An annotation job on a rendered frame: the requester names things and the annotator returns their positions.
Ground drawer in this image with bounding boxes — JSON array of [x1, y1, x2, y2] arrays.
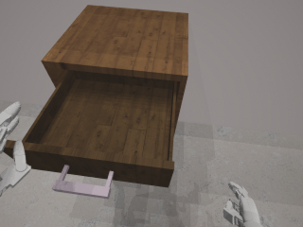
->
[[3, 70, 177, 188]]

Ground handle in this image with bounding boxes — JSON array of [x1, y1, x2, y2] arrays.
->
[[52, 165, 114, 200]]

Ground cabinet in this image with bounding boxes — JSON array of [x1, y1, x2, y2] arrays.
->
[[41, 5, 188, 136]]

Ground right robot hand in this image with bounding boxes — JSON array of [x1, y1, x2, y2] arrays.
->
[[223, 182, 261, 227]]

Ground left robot hand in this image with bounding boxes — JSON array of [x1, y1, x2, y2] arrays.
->
[[0, 101, 31, 197]]

